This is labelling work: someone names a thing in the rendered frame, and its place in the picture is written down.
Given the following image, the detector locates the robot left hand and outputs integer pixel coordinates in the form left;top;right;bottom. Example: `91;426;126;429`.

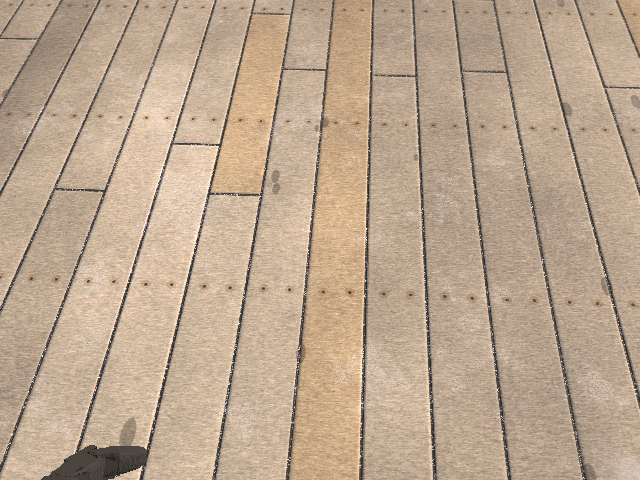
41;445;147;480

